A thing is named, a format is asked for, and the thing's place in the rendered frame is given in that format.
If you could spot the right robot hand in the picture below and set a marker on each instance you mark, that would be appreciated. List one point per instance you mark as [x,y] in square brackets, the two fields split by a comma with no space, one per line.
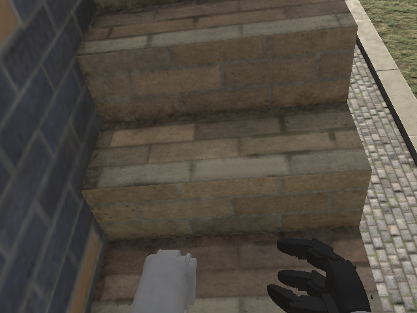
[341,291]

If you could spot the robot left thigh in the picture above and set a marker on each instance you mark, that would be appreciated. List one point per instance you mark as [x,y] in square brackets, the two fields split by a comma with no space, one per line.
[167,284]

